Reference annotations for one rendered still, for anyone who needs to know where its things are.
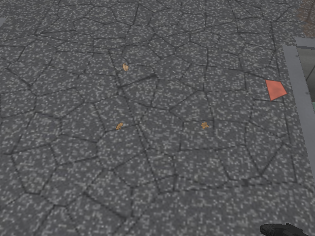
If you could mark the right robot hand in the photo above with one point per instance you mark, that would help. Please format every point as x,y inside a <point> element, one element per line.
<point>281,230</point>

